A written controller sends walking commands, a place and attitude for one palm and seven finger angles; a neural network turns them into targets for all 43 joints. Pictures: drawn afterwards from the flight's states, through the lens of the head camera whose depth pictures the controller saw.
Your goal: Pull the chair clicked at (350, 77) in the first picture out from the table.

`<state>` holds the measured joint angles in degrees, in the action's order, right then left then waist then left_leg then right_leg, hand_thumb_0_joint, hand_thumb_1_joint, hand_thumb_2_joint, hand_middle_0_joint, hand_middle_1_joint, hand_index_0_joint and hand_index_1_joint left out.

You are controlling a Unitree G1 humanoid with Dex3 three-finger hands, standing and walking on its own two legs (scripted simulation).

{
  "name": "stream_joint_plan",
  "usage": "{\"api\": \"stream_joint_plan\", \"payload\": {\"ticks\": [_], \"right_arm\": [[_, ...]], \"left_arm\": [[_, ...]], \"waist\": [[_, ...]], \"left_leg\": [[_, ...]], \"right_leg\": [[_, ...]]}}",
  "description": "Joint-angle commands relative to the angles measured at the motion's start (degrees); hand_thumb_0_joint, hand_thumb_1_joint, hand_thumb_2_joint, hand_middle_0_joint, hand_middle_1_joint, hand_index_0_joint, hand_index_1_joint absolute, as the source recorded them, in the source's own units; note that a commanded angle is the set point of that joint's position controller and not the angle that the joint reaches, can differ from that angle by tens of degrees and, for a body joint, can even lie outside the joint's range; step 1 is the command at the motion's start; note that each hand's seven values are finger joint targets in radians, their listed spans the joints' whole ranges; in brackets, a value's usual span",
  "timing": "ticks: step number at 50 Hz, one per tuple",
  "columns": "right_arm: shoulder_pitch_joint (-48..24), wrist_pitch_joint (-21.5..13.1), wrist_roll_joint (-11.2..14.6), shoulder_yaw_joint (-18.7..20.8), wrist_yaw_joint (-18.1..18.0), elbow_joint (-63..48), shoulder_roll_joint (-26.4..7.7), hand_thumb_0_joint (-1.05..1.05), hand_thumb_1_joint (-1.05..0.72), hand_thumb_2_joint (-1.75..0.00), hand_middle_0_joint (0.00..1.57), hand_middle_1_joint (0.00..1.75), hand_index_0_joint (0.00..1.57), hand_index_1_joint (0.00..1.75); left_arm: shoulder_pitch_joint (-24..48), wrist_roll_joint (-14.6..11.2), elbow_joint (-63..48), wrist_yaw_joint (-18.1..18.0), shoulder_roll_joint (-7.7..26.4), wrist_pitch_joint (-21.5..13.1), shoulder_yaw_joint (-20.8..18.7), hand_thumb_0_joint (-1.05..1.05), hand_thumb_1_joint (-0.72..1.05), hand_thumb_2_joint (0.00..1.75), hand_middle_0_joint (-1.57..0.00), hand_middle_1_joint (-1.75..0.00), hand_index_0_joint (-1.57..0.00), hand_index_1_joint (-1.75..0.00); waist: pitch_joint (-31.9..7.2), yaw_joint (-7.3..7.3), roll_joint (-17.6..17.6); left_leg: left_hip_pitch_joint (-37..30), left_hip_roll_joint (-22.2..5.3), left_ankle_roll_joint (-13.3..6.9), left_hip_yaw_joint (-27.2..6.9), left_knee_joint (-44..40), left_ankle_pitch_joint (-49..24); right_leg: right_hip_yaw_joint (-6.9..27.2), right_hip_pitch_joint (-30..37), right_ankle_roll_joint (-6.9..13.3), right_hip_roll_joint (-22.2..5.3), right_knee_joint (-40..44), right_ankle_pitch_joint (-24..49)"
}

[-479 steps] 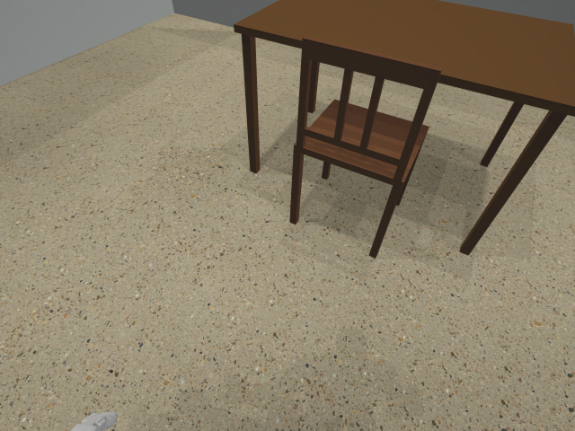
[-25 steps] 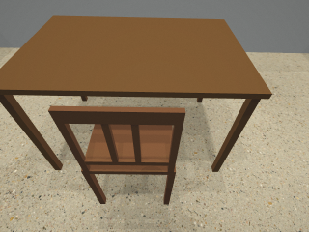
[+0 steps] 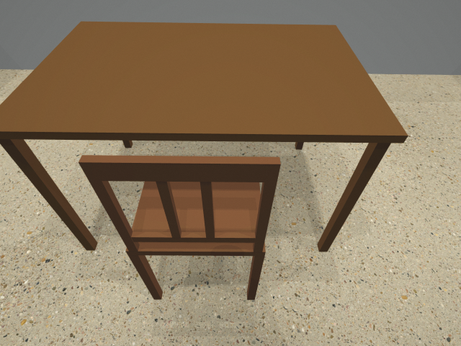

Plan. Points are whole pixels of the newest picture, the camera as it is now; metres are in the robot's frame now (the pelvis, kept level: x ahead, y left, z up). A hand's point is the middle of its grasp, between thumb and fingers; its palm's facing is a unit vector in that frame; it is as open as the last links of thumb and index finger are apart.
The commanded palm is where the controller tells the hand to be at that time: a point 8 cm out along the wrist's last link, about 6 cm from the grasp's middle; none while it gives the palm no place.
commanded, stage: raise the hand toward the chair's back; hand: left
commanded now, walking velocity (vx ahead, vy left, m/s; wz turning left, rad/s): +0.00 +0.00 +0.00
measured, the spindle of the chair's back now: (170, 210) +0.45 +0.18 -0.12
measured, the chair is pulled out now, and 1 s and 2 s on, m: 0.00 0.00 0.00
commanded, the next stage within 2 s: none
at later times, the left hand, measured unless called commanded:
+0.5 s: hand out of the picture +0.14 +0.16 -0.09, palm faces +0.17 -0.98 -0.07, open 9.7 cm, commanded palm +0.12 +0.21 -0.06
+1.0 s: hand (133, 306) +0.20 +0.19 -0.05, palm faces +0.14 -0.99 -0.08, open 14.1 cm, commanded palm +0.16 +0.23 -0.05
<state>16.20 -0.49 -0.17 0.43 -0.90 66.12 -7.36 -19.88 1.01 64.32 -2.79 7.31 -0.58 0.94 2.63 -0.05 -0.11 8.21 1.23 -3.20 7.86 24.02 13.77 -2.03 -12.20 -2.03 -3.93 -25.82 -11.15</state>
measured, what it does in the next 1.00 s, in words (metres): lowers itself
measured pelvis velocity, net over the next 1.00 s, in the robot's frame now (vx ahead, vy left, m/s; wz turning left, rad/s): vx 0.01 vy -0.04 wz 0.11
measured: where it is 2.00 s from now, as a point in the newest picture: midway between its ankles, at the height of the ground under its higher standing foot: outside the picture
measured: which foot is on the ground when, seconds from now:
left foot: down 0.00-1.00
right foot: down 0.00-1.00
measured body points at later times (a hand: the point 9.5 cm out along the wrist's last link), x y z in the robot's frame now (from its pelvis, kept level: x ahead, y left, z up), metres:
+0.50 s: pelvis -0.01 -0.05 -0.10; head +0.06 -0.02 +0.34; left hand +0.13 +0.21 -0.09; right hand +0.25 -0.28 -0.14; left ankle +0.00 +0.08 -0.74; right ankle +0.03 -0.14 -0.74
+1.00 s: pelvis +0.01 -0.04 -0.09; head +0.11 -0.02 +0.35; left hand +0.18 +0.24 -0.04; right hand +0.20 -0.28 -0.19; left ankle +0.00 +0.08 -0.74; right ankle +0.03 -0.14 -0.74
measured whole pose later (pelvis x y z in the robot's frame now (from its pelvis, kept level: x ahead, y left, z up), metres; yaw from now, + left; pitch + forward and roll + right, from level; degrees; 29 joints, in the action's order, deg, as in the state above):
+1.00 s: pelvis +0.01 -0.04 -0.09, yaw +6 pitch +19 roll -1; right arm 12.9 -11.9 2.5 4.5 -1.7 35.2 -14.0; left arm -27.0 -17.5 -3.0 17.5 12.8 -25.8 -14.0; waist -7.4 -1.0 0.8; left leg 54.0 -0.8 0.0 -1.1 66.5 31.6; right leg -5.4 -53.7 1.8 -0.8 -64.6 -30.1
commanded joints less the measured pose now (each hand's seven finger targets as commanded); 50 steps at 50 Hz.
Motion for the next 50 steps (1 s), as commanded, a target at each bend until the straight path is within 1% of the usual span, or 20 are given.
{"api": "stream_joint_plan", "payload": {"ticks": [1, 2, 3, 4, 5, 6, 9, 12, 16, 18, 20, 24, 25, 26, 30, 33, 37, 41, 46, 50], "right_arm": [[-1.15, -0.93, -1.34, 1.27, 0.15, -7.81, -11.07, 0.00, -0.90, -0.90, 0.20, 0.30, 0.20, 0.30], [0.37, -9.88, 2.91, -0.06, -3.22, -26.50, -16.24, 0.00, -0.90, -0.90, 0.20, 0.30, 0.20, 0.30], [-0.60, -15.52, 3.32, 1.00, -4.73, -22.90, -14.87, 0.00, -0.90, -0.90, 0.20, 0.30, 0.20, 0.30], [-0.75, -16.97, 2.71, 1.06, -4.35, -18.27, -14.77, 0.00, -0.90, -0.90, 0.20, 0.30, 0.20, 0.30], [-0.50, -17.31, 3.65, 1.45, -3.26, -19.48, -13.11, 0.00, -0.90, -0.90, 0.20, 0.30, 0.20, 0.30], [-1.19, -18.18, 3.81, 1.19, -3.49, -20.66, -14.02, 0.00, -0.90, -0.90, 0.20, 0.30, 0.20, 0.30], [-2.77, -22.19, 1.27, 2.07, -2.78, -25.62, -15.02, 0.00, -0.90, -0.90, 0.20, 0.30, 0.20, 0.30], [-6.48, -22.23, 0.59, 3.69, 0.66, -30.38, -13.57, 0.00, -0.90, -0.90, 0.20, 0.30, 0.20, 0.30], [-9.91, -18.67, 0.51, 5.65, 4.71, -36.38, -12.98, 0.00, -0.90, -0.90, 0.20, 0.30, 0.20, 0.30], [-12.59, -17.30, 0.38, 6.19, 5.49, -39.69, -12.83, 0.00, -0.90, -0.90, 0.20, 0.30, 0.20, 0.30], [-14.16, -15.78, 0.72, 6.21, 5.38, -42.72, -12.85, 0.00, -0.90, -0.90, 0.20, 0.30, 0.20, 0.30], [-11.02, -15.21, 1.78, 5.56, 3.12, -44.45, -12.54, 0.00, -0.90, -0.90, 0.20, 0.30, 0.20, 0.30], [-9.84, -15.82, 1.88, 5.18, 2.28, -44.06, -12.68, 0.00, -0.90, -0.90, 0.20, 0.30, 0.20, 0.30], [-8.29, -16.39, 1.93, 4.82, 1.42, -43.36, -13.09, 0.00, -0.90, -0.90, 0.20, 0.30, 0.20, 0.30], [-5.71, -18.26, 2.48, 4.52, -0.79, -39.03, -14.13, 0.00, -0.90, -0.90, 0.20, 0.30, 0.20, 0.30], [-6.87, -17.70, 3.18, 4.68, -1.61, -38.91, -14.24, 0.00, -0.90, -0.90, 0.20, 0.30, 0.20, 0.30], [-9.33, -13.89, 4.03, 5.23, -1.75, -42.12, -12.86, 0.00, -0.90, -0.90, 0.20, 0.30, 0.20, 0.30], [-10.71, -12.97, 3.50, 5.42, -1.41, -42.30, -10.34, 0.00, -0.90, -0.90, 0.20, 0.30, 0.20, 0.30], [-9.02, -14.95, 2.49, 5.71, -0.61, -39.79, -11.24, 0.00, -0.90, -0.90, 0.20, 0.30, 0.20, 0.30], [-7.78, -16.17, 2.61, 5.78, -0.85, -40.00, -13.70, 0.00, -0.90, -0.90, 0.20, 0.30, 0.20, 0.30]], "left_arm": [[3.12, -1.00, -5.53, 0.32, 14.45, -1.97, 0.08, 0.00, 0.90, 0.90, -0.20, -0.30, -0.20, -0.30], [38.80, -11.76, -83.88, -2.01, 17.59, -10.48, -6.90, 0.00, 0.88, 0.89, -0.20, -0.30, -0.20, -0.30], [20.97, -8.43, -73.84, -4.47, 13.48, -6.14, -3.84, 0.00, 0.85, 0.88, -0.20, -0.29, -0.20, -0.29], [13.13, -8.02, -59.00, -5.81, 6.22, -2.75, -1.02, 0.00, 0.83, 0.87, -0.19, -0.29, -0.19, -0.29], [1.60, -8.37, -56.84, -6.01, -0.81, 0.72, 2.87, 0.00, 0.81, 0.86, -0.19, -0.29, -0.19, -0.29], [-0.36, -9.51, -60.21, -5.66, -1.36, 1.13, 3.08, 0.00, 0.78, 0.85, -0.19, -0.28, -0.19, -0.28], [3.13, -8.58, -64.35, -4.27, 0.96, -6.92, 1.46, 0.00, 0.71, 0.82, -0.18, -0.27, -0.18, -0.27], [-10.54, -9.74, -54.71, 0.66, -0.19, -15.33, -2.55, 0.00, 0.64, 0.79, -0.17, -0.26, -0.17, -0.26], [-22.79, -13.69, -55.27, 11.92, 8.40, -30.85, -15.79, 0.00, 0.55, 0.75, -0.16, -0.25, -0.16, -0.25], [-19.70, -12.38, -61.99, 15.43, 11.86, -36.90, -17.14, 0.00, 0.50, 0.73, -0.16, -0.24, -0.16, -0.24], [-16.70, -11.89, -69.23, 15.56, 12.41, -36.88, -16.30, 0.00, 0.46, 0.71, -0.16, -0.23, -0.16, -0.23], [-5.20, -15.49, -82.86, 15.12, 11.11, -36.17, -13.91, 0.00, 0.36, 0.67, -0.15, -0.22, -0.15, -0.22], [-1.70, -16.58, -86.54, 15.90, 11.49, -37.08, -13.05, 0.00, 0.34, 0.66, -0.14, -0.21, -0.14, -0.21], [2.94, -17.94, -89.22, 17.39, 11.50, -38.03, -11.79, 0.00, 0.32, 0.65, -0.14, -0.21, -0.14, -0.21], [3.42, -18.77, -82.20, 24.64, 10.72, -37.75, -9.09, 0.00, 0.22, 0.61, -0.13, -0.19, -0.13, -0.19], [-1.18, -18.54, -75.32, 28.69, 13.64, -31.11, -13.54, 0.00, 0.15, 0.58, -0.13, -0.18, -0.13, -0.18], [-11.28, -20.02, -74.46, 28.24, 15.07, -20.09, -21.46, 0.00, 0.06, 0.54, -0.12, -0.17, -0.12, -0.17], [-12.53, -21.65, -79.30, 22.22, 14.97, -19.67, -25.13, 0.00, -0.03, 0.50, -0.11, -0.15, -0.11, -0.15], [-7.08, -18.93, -77.77, 19.87, 10.67, -28.22, -17.29, 0.00, -0.15, 0.45, -0.10, -0.14, -0.10, -0.14], [-5.80, -18.55, -73.87, 22.68, 9.98, -30.79, -13.50, 0.00, -0.24, 0.41, -0.09, -0.12, -0.09, -0.12]], "waist": [[4.20, -2.54, 4.24], [-13.15, -8.88, 5.82], [-10.85, -4.88, 8.61], [-4.26, -4.31, 7.31], [0.20, -3.83, 2.67], [0.06, -4.29, 0.42], [-1.35, -5.99, -9.95], [-4.84, -0.12, -12.53], [-15.79, 6.54, -2.79], [-19.25, 6.54, 3.80], [-20.31, 5.86, 7.18], [-19.72, -0.46, 5.30], [-21.16, -1.66, 6.42], [-22.68, -4.06, 3.71], [-23.56, -6.22, 0.13], [-26.43, -3.87, -1.04], [-34.19, 1.37, -4.05], [-32.26, 3.31, -1.77], [-23.23, -0.65, -1.49], [-23.58, -1.78, -0.32]], "left_leg": [[8.05, -3.05, 0.85, -9.63, -9.70, -6.86], [-1.58, -2.43, 2.98, -9.22, -6.64, 1.10], [-1.97, -3.95, 3.49, -10.14, -10.49, 5.24], [4.35, -3.42, 3.80, -8.90, -10.50, 10.61], [8.50, -3.64, 3.75, -10.06, -8.67, 12.16], [9.57, -2.60, 2.86, -9.38, -5.31, 12.04], [16.45, -1.62, 2.00, -11.59, 4.14, 12.51], [28.18, -0.65, 3.65, -10.69, 12.93, 11.75], [37.63, 1.14, 5.00, -6.86, 25.40, 4.22], [40.84, 1.19, 4.36, -5.76, 30.08, 3.85], [41.15, 0.77, 3.37, -5.51, 31.83, 5.52], [42.07, 0.08, 1.74, -7.94, 37.34, 10.35], [41.85, -0.05, 1.53, -8.54, 39.03, 9.39], [41.77, -0.22, 1.25, -9.14, 41.55, 8.61], [43.94, -1.58, 0.87, -10.43, 45.48, 5.11], [44.76, -1.45, 0.83, -10.26, 44.75, 2.35], [42.24, -0.33, 1.30, -10.24, 40.33, -2.80], [39.98, -0.17, 2.06, -10.30, 37.60, -5.99], [39.53, -0.77, 2.00, -10.34, 37.01, -4.68], [39.17, -0.95, 1.56, -10.19, 36.75, -0.42]], "right_leg": [[0.52, -2.80, 4.76, 1.56, -4.47, -0.09], [-2.04, -5.42, 2.32, 6.28, -3.43, -3.41], [-2.20, -7.37, 3.82, 6.14, -6.33, -7.61], [-1.24, -8.80, 4.19, 5.49, -5.61, -7.68], [-2.61, -9.60, 4.15, 5.35, -4.29, -6.89], [-2.87, -10.77, 3.44, 5.73, -3.10, -6.98], [-3.66, -16.56, 1.77, 5.38, -5.45, -12.49], [-4.99, -23.15, 2.65, 5.07, -14.66, -17.46], [-1.17, -22.70, 4.74, 4.23, -25.71, -12.15], [0.53, -25.42, 4.87, 3.93, -30.52, -9.83], [1.66, -27.98, 4.85, 4.09, -31.92, -11.62], [6.27, -32.88, 3.00, 3.57, -27.91, -20.14], [7.05, -33.11, 2.76, 3.39, -27.73, -19.03], [8.12, -33.94, 2.09, 3.58, -28.08, -17.16], [8.15, -33.36, 0.92, 2.99, -29.93, -6.75], [8.17, -29.21, 0.30, 2.17, -30.20, -2.11], [8.19, -17.59, -1.73, 0.52, -29.45, 8.23], [6.01, -16.41, -1.34, 1.01, -29.75, 15.51], [1.72, -28.45, 1.07, 3.11, -31.01, 4.86], [0.49, -32.50, 2.00, 3.58, -30.90, -5.63]]}}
